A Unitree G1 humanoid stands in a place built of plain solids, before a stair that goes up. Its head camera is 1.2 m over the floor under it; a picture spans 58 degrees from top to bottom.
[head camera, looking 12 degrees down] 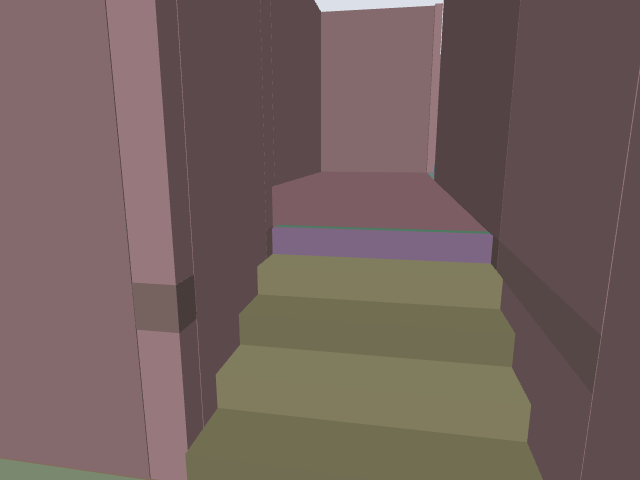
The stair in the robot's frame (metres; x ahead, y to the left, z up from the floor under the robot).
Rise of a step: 0.15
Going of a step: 0.28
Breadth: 1.20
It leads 10 degrees to the right of straight ahead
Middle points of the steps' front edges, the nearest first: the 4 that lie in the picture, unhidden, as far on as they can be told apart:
1.50 -0.17 0.30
1.77 -0.22 0.45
2.05 -0.27 0.60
2.32 -0.32 0.75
